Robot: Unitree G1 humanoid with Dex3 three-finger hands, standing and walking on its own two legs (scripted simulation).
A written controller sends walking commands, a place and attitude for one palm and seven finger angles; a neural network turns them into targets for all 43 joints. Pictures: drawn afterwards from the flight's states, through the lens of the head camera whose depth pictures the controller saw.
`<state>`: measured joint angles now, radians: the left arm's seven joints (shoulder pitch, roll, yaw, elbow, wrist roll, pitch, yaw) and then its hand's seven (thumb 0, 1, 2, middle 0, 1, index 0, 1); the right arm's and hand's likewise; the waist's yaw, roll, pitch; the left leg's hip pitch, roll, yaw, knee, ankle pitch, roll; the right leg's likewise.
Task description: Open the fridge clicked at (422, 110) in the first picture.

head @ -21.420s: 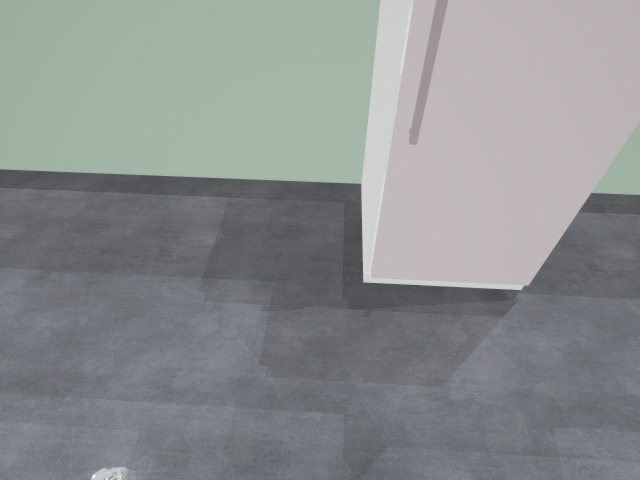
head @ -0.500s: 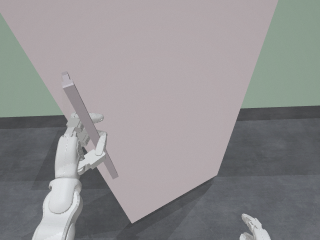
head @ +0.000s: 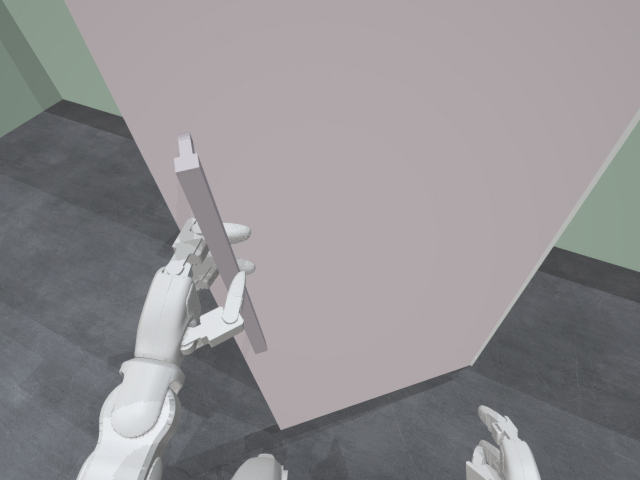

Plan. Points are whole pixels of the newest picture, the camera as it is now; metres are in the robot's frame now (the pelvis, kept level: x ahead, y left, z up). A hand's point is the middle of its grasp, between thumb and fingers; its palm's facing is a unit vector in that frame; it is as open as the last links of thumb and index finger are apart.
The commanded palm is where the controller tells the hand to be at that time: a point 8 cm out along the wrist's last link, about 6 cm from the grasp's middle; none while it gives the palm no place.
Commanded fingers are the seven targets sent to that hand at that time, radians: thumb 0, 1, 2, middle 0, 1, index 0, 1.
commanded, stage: walk backward, drawing the door open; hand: left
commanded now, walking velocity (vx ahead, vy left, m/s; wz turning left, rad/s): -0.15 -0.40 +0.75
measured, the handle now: (232, 270) +0.32 +0.11 +0.12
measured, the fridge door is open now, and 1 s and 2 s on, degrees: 44 75 71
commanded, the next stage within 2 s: stop walking and hold the door back in 0.84 s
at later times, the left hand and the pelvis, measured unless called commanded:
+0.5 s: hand (323, 414) +0.17 +0.00 +0.13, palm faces +0.51 -0.81 -0.30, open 7.6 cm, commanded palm +0.11 +0.03 +0.14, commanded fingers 0.00 0.90 0.90 -0.45 -1.40 -0.45 -1.40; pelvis -0.02 -0.25 -0.01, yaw +25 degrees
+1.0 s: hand out of the picture +0.07 -0.13 +0.13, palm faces +0.85 -0.39 -0.36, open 7.8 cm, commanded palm +0.03 -0.09 +0.12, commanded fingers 0.00 0.90 0.90 -0.45 -1.40 -0.45 -1.40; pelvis +0.06 -0.47 -0.01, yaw +47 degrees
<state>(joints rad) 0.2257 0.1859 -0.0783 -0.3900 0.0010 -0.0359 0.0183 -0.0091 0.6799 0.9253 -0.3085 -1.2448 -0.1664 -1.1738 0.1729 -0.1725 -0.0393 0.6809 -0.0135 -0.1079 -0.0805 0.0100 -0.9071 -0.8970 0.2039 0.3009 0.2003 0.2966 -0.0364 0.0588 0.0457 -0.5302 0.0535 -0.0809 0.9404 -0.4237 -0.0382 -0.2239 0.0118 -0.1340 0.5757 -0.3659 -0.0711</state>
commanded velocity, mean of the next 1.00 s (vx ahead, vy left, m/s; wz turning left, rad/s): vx -0.14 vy -0.28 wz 0.69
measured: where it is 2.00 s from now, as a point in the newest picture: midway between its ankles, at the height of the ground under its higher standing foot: outside the picture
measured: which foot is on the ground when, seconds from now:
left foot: up 0.00-0.14, down 0.16-0.42, up 0.44-0.64, down 0.66-0.96, up 0.98-1.00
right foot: down 0.00-0.14, up 0.16-0.40, down 0.42-0.64, up 0.66-0.94, down 0.96-1.00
